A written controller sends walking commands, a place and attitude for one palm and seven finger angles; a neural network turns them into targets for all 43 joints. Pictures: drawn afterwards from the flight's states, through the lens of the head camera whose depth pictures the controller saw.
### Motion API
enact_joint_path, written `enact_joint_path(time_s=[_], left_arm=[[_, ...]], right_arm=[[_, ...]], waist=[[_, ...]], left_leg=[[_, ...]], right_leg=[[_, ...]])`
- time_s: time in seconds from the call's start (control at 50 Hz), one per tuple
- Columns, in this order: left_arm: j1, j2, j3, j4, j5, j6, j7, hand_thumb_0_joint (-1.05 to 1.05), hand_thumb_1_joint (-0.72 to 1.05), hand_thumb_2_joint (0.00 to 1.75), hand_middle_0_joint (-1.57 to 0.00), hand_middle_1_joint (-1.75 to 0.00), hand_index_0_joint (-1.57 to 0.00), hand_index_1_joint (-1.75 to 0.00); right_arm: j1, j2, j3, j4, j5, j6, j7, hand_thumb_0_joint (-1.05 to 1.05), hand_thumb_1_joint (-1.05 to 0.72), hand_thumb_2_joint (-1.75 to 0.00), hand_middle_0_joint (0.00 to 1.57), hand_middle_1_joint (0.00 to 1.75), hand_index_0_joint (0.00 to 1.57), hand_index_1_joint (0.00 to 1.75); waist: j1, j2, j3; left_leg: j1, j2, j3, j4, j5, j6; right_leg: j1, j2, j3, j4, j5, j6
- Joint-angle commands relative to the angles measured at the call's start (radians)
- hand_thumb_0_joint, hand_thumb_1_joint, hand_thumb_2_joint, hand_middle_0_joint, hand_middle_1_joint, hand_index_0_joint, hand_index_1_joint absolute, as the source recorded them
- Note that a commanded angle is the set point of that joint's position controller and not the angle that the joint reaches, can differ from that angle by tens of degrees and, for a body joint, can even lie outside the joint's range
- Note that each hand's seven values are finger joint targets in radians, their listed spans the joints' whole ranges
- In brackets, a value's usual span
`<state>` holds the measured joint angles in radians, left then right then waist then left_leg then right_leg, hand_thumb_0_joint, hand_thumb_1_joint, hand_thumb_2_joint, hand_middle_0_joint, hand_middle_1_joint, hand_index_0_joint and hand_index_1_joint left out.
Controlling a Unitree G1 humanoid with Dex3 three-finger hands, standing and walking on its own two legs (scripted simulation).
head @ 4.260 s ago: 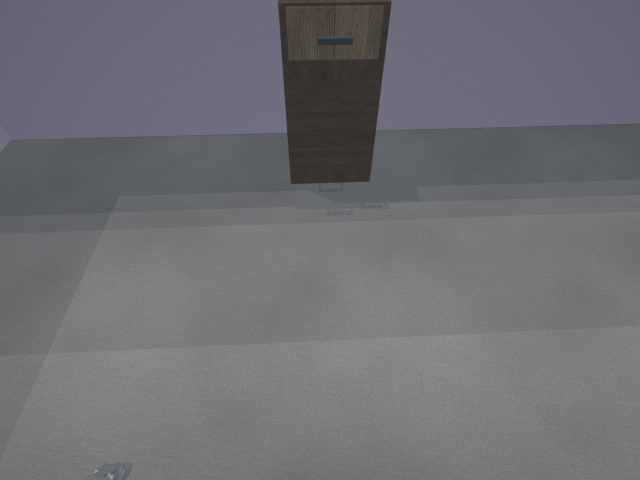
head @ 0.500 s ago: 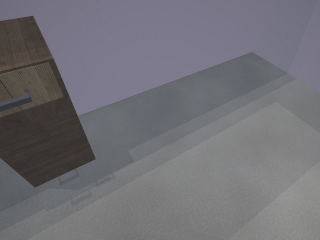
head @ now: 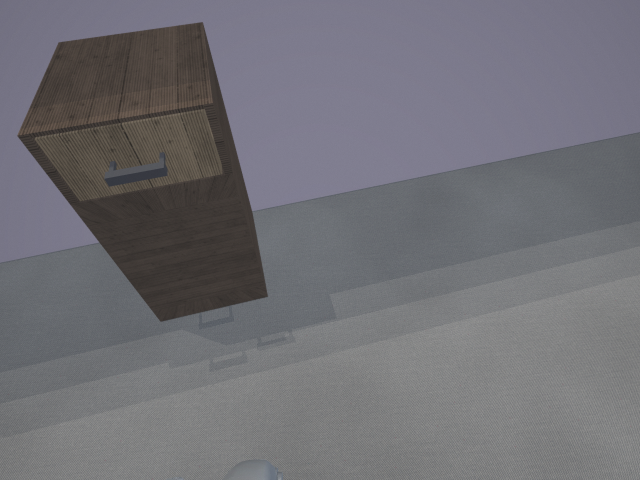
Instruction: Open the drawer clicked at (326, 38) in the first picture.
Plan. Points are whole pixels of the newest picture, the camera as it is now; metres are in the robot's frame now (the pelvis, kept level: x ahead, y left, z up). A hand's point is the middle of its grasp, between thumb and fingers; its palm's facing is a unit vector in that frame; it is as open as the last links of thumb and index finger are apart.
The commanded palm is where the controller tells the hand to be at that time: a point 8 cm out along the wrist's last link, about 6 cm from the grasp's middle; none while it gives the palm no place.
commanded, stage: turn to face it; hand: left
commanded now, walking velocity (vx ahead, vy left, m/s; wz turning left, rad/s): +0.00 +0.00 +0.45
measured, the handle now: (137, 167) +0.73 +0.45 -0.08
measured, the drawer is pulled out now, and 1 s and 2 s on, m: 0.00 0.00 0.00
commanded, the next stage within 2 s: take the last steps up to it in 0.38 s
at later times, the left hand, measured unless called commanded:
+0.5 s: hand out of the picture +0.02 +0.25 -0.17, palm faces +0.23 -0.94 -0.26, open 7.3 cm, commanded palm none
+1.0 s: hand out of the picture -0.06 +0.19 -0.18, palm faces +0.38 -0.91 -0.15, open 7.3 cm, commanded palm none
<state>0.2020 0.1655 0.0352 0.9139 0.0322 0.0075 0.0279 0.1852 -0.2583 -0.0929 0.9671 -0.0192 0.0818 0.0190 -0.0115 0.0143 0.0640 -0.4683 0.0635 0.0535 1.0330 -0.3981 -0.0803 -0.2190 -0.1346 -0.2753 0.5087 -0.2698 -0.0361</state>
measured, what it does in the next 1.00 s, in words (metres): walks ahead, turning left: left foot, then right foot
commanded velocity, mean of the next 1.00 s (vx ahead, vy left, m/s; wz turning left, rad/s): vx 0.16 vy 0.00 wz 0.17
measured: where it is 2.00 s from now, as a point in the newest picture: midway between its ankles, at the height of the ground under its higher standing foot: (296, 454)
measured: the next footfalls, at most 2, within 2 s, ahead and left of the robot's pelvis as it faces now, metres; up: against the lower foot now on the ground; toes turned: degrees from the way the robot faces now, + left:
left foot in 0.18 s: +0.02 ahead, +0.15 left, +0.00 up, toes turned +13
right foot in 0.58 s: +0.07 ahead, -0.08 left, +0.00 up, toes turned +7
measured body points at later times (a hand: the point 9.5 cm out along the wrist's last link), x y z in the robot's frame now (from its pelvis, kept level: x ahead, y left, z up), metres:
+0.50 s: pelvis +0.00 +0.03 +0.00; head +0.04 +0.04 +0.44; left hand +0.00 +0.30 -0.15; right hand +0.14 -0.18 -0.15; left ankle -0.02 +0.14 -0.74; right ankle +0.02 -0.10 -0.71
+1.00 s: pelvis +0.08 +0.07 -0.01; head +0.09 +0.09 +0.44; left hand -0.08 +0.24 -0.17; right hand +0.19 -0.15 -0.16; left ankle +0.07 +0.19 -0.74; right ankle +0.03 -0.09 -0.74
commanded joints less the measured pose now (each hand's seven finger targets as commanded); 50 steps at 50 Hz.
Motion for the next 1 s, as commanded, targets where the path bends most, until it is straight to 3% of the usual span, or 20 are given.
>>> enact_joint_path(time_s=[0.0, 0.06, 0.12, 0.14, 0.16, 0.18, 0.28, 0.42, 0.5, 0.52, 0.54, 0.56, 0.58, 0.6, 0.64, 0.68, 0.86, 0.94, 0.96, 0.98], left_arm=[[0.085, 0.231, 0.058, -0.034, 0.001, -0.011, 0.003, 0.0, 0.9, 0.9, -0.2, -0.3, -0.2, -0.3], [0.092, 0.257, 0.068, -0.024, 0.004, -0.006, 0.0, 0.0, 0.9, 0.9, -0.2, -0.3, -0.2, -0.3], [0.072, 0.253, 0.072, -0.012, -0.007, 0.0, -0.005, 0.0, 0.9, 0.9, -0.2, -0.3, -0.2, -0.3], [0.078, 0.224, 0.068, -0.03, -0.015, 0.005, -0.01, 0.0, 0.9, 0.9, -0.2, -0.3, -0.2, -0.3], [0.034, 0.159, 0.046, -0.08, -0.018, 0.007, -0.018, 0.0, 0.9, 0.9, -0.2, -0.3, -0.2, -0.3], [-0.026, 0.172, 0.035, -0.094, -0.006, 0.022, -0.009, 0.0, 0.9, 0.9, -0.2, -0.3, -0.2, -0.3], [0.045, 0.162, 0.039, -0.013, -0.016, 0.024, -0.018, 0.0, 0.9, 0.9, -0.2, -0.3, -0.2, -0.3], [0.013, 0.138, 0.027, -0.022, -0.02, 0.026, -0.008, 0.0, 0.9, 0.9, -0.2, -0.3, -0.2, -0.3], [0.098, 0.111, 0.021, 0.013, -0.021, 0.002, -0.006, 0.0, 0.9, 0.9, -0.2, -0.3, -0.2, -0.3], [0.139, 0.125, 0.023, 0.031, -0.016, -0.01, -0.007, 0.0, 0.9, 0.9, -0.2, -0.3, -0.2, -0.3], [0.17, 0.172, 0.03, 0.044, -0.002, -0.023, -0.004, 0.0, 0.9, 0.9, -0.2, -0.3, -0.2, -0.3], [0.193, 0.255, 0.045, 0.045, 0.005, -0.027, -0.002, 0.0, 0.9, 0.9, -0.2, -0.3, -0.2, -0.3], [0.216, 0.263, 0.049, 0.039, -0.005, -0.03, -0.003, 0.0, 0.9, 0.9, -0.2, -0.3, -0.2, -0.3], [0.185, 0.235, 0.046, 0.043, -0.005, -0.035, -0.001, 0.0, 0.9, 0.9, -0.2, -0.3, -0.2, -0.3], [0.122, 0.171, 0.032, 0.037, -0.006, -0.048, -0.003, 0.0, 0.9, 0.9, -0.2, -0.3, -0.2, -0.3], [0.133, 0.136, 0.022, 0.046, -0.009, -0.063, -0.006, 0.0, 0.9, 0.9, -0.2, -0.3, -0.2, -0.3], [0.263, 0.147, 0.025, 0.158, 0.001, -0.071, -0.011, 0.0, 0.9, 0.9, -0.2, -0.3, -0.2, -0.3], [0.226, 0.138, 0.03, 0.177, -0.009, -0.056, -0.012, 0.0, 0.9, 0.9, -0.2, -0.3, -0.2, -0.3], [0.219, 0.103, 0.024, 0.174, -0.011, -0.053, -0.016, 0.0, 0.9, 0.9, -0.2, -0.3, -0.2, -0.3], [0.227, 0.043, 0.015, 0.153, -0.018, -0.053, -0.023, 0.0, 0.9, 0.9, -0.2, -0.3, -0.2, -0.3]], right_arm=[[-0.102, -0.025, 0.012, -0.113, 0.003, -0.03, 0.009, 0.0, -0.9, -0.9, 0.2, 0.3, 0.2, 0.3], [-0.102, -0.03, 0.021, -0.124, 0.007, -0.04, 0.006, 0.0, -0.9, -0.9, 0.2, 0.3, 0.2, 0.3], [-0.026, -0.069, 0.016, -0.113, 0.005, -0.055, 0.003, 0.0, -0.9, -0.9, 0.2, 0.3, 0.2, 0.3], [0.025, -0.15, -0.003, -0.104, -0.002, -0.065, 0.0, 0.0, -0.9, -0.9, 0.2, 0.3, 0.2, 0.3], [0.075, -0.254, -0.025, -0.104, -0.005, -0.067, -0.008, 0.0, -0.9, -0.9, 0.2, 0.3, 0.2, 0.3], [0.112, -0.258, -0.023, -0.073, -0.001, -0.063, -0.02, 0.0, -0.9, -0.9, 0.2, 0.3, 0.2, 0.3], [-0.057, -0.156, 0.01, -0.102, 0.002, -0.076, -0.035, 0.0, -0.9, -0.9, 0.2, 0.3, 0.2, 0.3], [-0.022, -0.142, 0.005, -0.068, -0.003, -0.067, -0.032, 0.0, -0.9, -0.9, 0.2, 0.3, 0.2, 0.3], [-0.033, -0.121, 0.009, -0.051, -0.002, -0.066, -0.031, 0.0, -0.9, -0.9, 0.2, 0.3, 0.2, 0.3], [-0.028, -0.102, 0.011, -0.046, 0.004, -0.069, -0.028, 0.0, -0.9, -0.9, 0.2, 0.3, 0.2, 0.3], [-0.016, -0.045, 0.019, -0.046, 0.011, -0.073, -0.024, 0.0, -0.9, -0.9, 0.2, 0.3, 0.2, 0.3], [-0.018, 0.017, 0.034, -0.077, 0.01, -0.074, -0.017, 0.0, -0.9, -0.9, 0.2, 0.3, 0.2, 0.3], [-0.068, -0.049, 0.021, -0.09, -0.003, -0.06, -0.015, 0.0, -0.9, -0.9, 0.2, 0.3, 0.2, 0.3], [-0.084, -0.056, 0.013, -0.081, -0.007, -0.06, -0.008, 0.0, -0.9, -0.9, 0.2, 0.3, 0.2, 0.3], [-0.024, -0.041, 0.01, -0.027, -0.011, -0.067, 0.007, 0.0, -0.9, -0.9, 0.2, 0.3, 0.2, 0.3], [0.023, -0.01, 0.015, 0.002, -0.01, -0.068, 0.009, 0.0, -0.9, -0.9, 0.2, 0.3, 0.2, 0.3], [-0.063, 0.045, 0.032, -0.009, -0.002, -0.094, 0.017, 0.0, -0.9, -0.9, 0.2, 0.3, 0.2, 0.3], [0.084, 0.028, 0.036, 0.047, -0.001, -0.12, 0.003, 0.0, -0.9, -0.9, 0.2, 0.3, 0.2, 0.3], [0.204, -0.018, 0.025, 0.083, -0.003, -0.13, -0.008, 0.0, -0.9, -0.9, 0.2, 0.3, 0.2, 0.3], [0.325, -0.117, 0.001, 0.116, -0.015, -0.138, -0.021, 0.0, -0.9, -0.9, 0.2, 0.3, 0.2, 0.3]], waist=[[0.058, -0.199, -0.068], [0.062, -0.218, -0.111], [0.01, -0.159, -0.149], [-0.024, 0.032, -0.187], [-0.058, 0.31, -0.164], [-0.079, 0.226, -0.157], [0.009, 0.125, -0.113], [-0.007, 0.131, -0.075], [0.031, 0.119, -0.111], [0.05, 0.072, -0.129], [0.064, -0.08, -0.114], [0.075, -0.335, -0.054], [0.108, -0.339, -0.018], [0.088, -0.287, 0.045], [0.035, -0.132, 0.047], [0.024, -0.139, 0.036], [0.069, -0.179, 0.051], [-0.005, -0.119, 0.013], [-0.056, -0.001, -0.04], [-0.092, 0.244, -0.105]], left_leg=[[-0.027, -0.004, 0.047, -0.154, -0.031, 0.014], [0.058, -0.015, 0.074, -0.283, -0.04, 0.033], [0.267, -0.009, 0.08, -0.562, 0.148, 0.057], [0.446, 0.112, -0.077, -0.652, 0.349, 0.112], [0.532, 0.357, -0.374, -0.689, 0.734, 0.252], [0.482, 0.39, -0.369, -0.684, 0.78, 0.316], [0.393, 0.193, -0.142, -0.658, 0.758, 0.239], [0.34, 0.193, -0.204, -0.676, 0.642, 0.254], [0.28, 0.153, -0.223, -0.626, 0.455, 0.217], [0.222, 0.117, -0.205, -0.574, 0.309, 0.183], [0.084, 0.027, -0.123, -0.429, 0.089, 0.126], [-0.113, -0.091, -0.021, -0.24, -0.166, 0.072], [-0.13, -0.047, -0.094, -0.104, -0.189, 0.078], [-0.154, -0.03, -0.11, -0.002, -0.105, 0.086], [-0.138, 0.005, -0.087, 0.062, 0.046, 0.077], [-0.108, 0.013, -0.057, 0.046, 0.127, 0.061], [-0.03, 0.015, 0.049, -0.307, 0.09, 0.072], [0.313, -0.025, 0.116, -0.538, 0.165, 0.084], [0.477, 0.015, 0.051, -0.598, 0.133, 0.098], [0.614, 0.245, -0.254, -0.694, 0.08, 0.17]], right_leg=[[0.136, -0.256, 0.162, -0.156, 0.38, -0.085], [0.152, -0.268, 0.15, -0.102, 0.439, -0.081], [0.073, -0.234, 0.081, 0.046, 0.392, -0.009], [-0.099, -0.163, 0.04, 0.214, 0.214, 0.055], [-0.361, -0.029, 0.043, 0.417, -0.344, 0.129], [-0.37, -0.013, 0.164, 0.548, -0.397, 0.119], [-0.31, 0.018, 0.224, 0.58, -0.156, 0.128], [-0.184, 0.057, 0.216, 0.327, -0.178, 0.121], [0.001, 0.092, 0.191, 0.061, -0.04, 0.105], [0.107, 0.079, 0.2, -0.076, 0.033, 0.1], [0.209, -0.045, 0.336, -0.19, -0.041, 0.066], [0.237, -0.26, 0.614, -0.306, -0.147, -0.032], [0.118, -0.311, 0.692, -0.378, -0.29, -0.087], [0.054, -0.292, 0.698, -0.411, -0.379, -0.098], [0.056, -0.207, 0.5, -0.364, -0.253, -0.061], [0.06, -0.159, 0.374, -0.349, -0.104, -0.042], [0.116, -0.171, 0.306, -0.332, 0.005, -0.093], [-0.035, -0.108, 0.228, -0.181, -0.025, -0.051], [-0.105, -0.058, 0.185, -0.006, -0.005, -0.025], [-0.274, 0.045, 0.099, 0.275, -0.146, 0.024]])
